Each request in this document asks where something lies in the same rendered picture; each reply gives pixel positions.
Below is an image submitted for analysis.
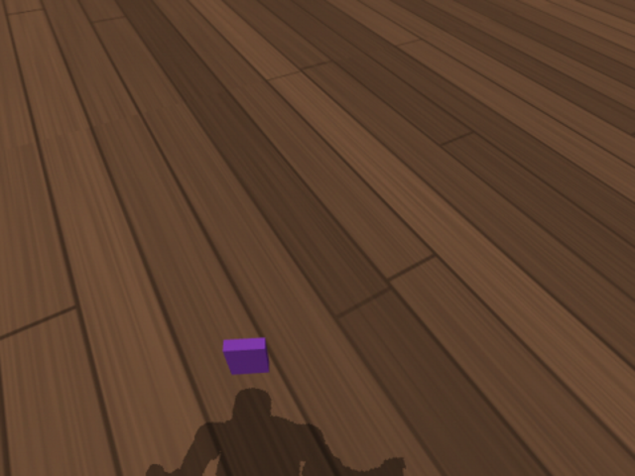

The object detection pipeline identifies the carton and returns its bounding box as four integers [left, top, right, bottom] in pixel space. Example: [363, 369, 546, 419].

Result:
[222, 337, 269, 375]

